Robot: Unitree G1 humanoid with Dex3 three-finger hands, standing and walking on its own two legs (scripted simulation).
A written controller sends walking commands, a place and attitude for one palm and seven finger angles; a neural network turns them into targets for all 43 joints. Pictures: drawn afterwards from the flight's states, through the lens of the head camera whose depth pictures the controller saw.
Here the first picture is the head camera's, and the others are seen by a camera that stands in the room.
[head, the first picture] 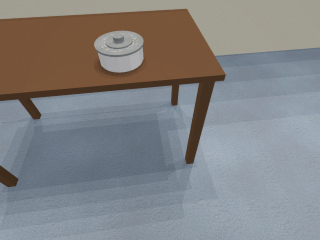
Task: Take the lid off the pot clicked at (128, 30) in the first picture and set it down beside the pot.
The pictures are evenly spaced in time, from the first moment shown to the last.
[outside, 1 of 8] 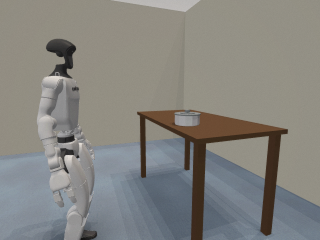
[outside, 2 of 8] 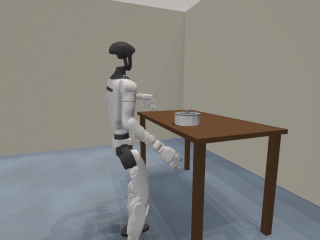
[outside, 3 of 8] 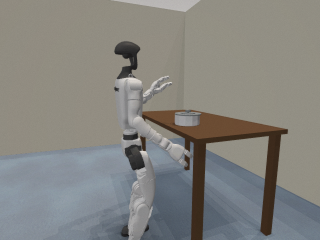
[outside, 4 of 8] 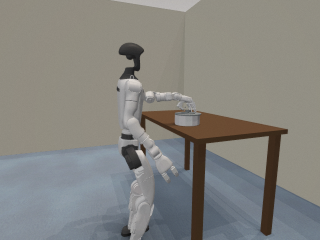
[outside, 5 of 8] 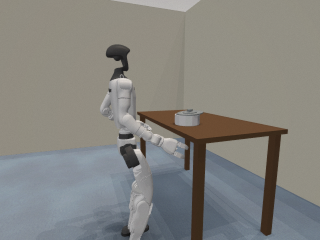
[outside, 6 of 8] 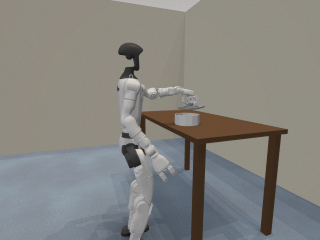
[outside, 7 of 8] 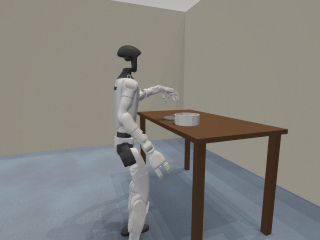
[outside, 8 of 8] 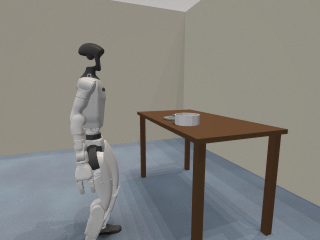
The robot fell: no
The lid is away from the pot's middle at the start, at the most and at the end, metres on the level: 0.00 0.25 0.25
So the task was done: yes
